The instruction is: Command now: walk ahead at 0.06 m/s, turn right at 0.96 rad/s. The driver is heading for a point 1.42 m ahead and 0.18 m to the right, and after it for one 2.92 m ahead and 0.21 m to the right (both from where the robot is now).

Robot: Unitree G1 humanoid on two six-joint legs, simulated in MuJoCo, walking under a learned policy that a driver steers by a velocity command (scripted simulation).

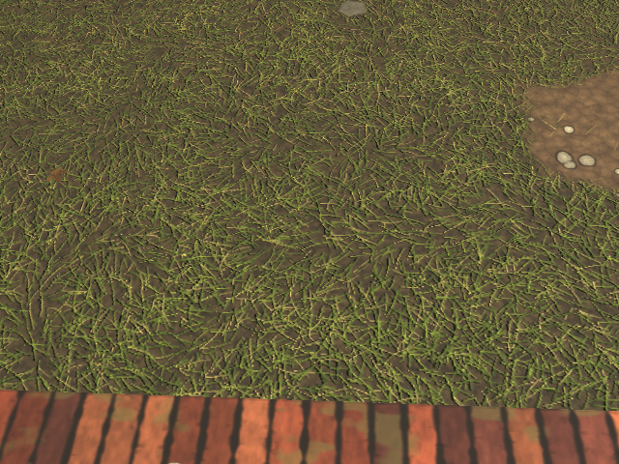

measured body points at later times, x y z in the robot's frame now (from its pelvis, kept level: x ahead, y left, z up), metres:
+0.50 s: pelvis +0.05 +0.06 +0.03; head +0.09 +0.07 +0.47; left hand +0.30 +0.28 -0.08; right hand +0.05 -0.26 -0.06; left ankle +0.11 +0.15 -0.72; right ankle +0.00 -0.05 -0.64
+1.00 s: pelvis +0.04 +0.04 +0.03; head +0.04 +0.03 +0.48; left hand +0.28 +0.18 -0.09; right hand -0.03 -0.22 -0.11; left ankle +0.11 +0.15 -0.72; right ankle -0.03 -0.03 -0.72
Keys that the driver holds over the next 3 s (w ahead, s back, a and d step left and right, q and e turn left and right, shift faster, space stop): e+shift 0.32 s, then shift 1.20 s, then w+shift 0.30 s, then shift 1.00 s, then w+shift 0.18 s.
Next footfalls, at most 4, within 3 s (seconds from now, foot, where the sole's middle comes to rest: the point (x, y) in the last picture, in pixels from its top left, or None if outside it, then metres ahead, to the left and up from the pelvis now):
0.34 left None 0.15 0.13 -0.75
0.74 right None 0.01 -0.05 -0.75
2.18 right None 0.39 -0.16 -0.75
2.54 left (331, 462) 0.43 0.03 -0.75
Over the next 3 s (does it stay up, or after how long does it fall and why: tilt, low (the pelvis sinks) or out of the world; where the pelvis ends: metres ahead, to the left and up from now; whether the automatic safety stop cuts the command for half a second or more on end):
stays up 0.38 -0.07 0.03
